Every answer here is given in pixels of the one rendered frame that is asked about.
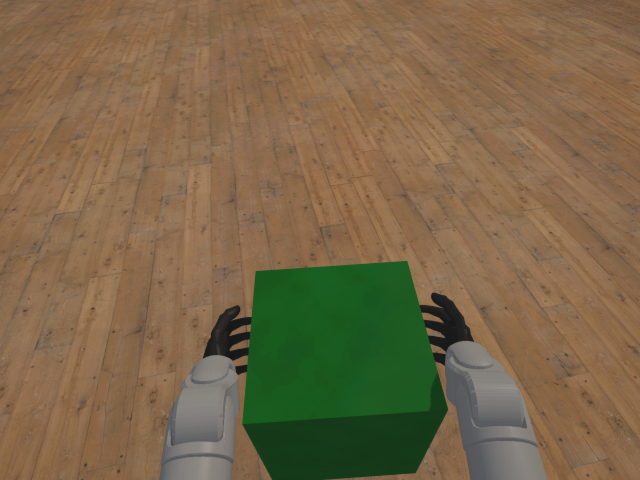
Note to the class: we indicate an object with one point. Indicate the carton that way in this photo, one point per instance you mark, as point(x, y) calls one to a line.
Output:
point(341, 379)

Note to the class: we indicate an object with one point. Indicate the right robot forearm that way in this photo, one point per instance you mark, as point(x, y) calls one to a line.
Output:
point(495, 426)

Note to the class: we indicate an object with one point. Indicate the robot left hand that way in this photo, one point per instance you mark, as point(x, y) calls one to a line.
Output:
point(220, 341)

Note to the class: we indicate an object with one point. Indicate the robot right hand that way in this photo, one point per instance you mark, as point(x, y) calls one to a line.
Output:
point(454, 328)

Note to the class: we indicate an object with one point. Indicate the left robot forearm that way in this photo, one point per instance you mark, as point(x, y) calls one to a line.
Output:
point(200, 435)

